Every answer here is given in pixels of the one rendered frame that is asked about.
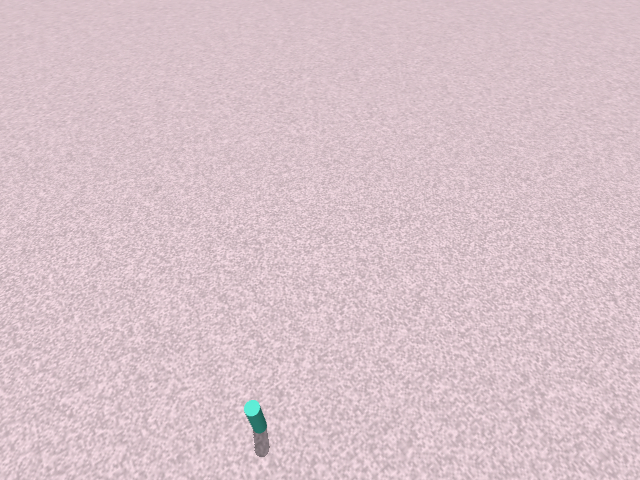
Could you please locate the can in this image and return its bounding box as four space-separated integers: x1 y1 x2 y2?
244 400 267 434

